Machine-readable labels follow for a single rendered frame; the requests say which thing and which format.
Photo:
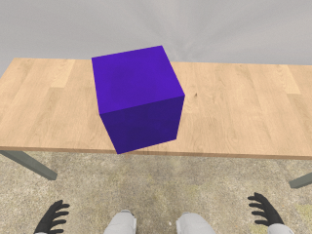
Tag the table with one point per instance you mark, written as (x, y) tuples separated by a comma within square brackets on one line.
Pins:
[(230, 110)]

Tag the robot right hand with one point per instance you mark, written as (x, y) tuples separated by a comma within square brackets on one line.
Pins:
[(269, 213)]

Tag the robot left hand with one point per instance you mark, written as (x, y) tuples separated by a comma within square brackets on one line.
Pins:
[(47, 222)]

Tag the robot thigh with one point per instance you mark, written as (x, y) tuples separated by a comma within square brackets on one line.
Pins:
[(122, 223), (192, 223)]

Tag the right robot forearm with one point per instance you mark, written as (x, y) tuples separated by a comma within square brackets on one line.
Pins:
[(278, 228)]

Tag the right robot thigh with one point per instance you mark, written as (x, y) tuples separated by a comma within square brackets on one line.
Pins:
[(192, 223)]

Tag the left robot thigh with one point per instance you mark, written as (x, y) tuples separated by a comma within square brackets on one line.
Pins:
[(122, 223)]

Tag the carton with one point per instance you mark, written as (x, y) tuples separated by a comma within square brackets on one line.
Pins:
[(139, 98)]

